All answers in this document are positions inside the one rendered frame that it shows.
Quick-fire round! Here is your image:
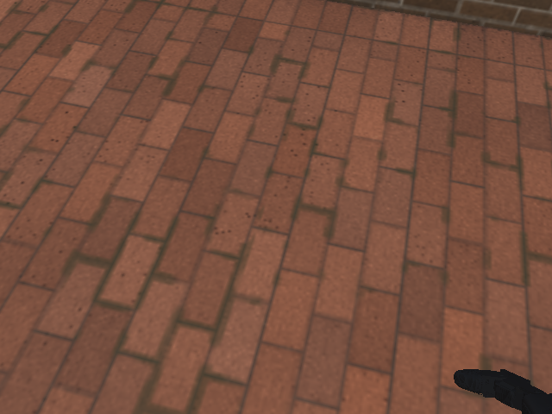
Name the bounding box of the right robot hand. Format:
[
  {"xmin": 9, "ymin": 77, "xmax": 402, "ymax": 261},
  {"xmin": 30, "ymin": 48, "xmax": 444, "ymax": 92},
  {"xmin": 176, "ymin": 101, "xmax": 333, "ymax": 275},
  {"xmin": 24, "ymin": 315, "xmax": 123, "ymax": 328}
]
[{"xmin": 454, "ymin": 369, "xmax": 552, "ymax": 414}]

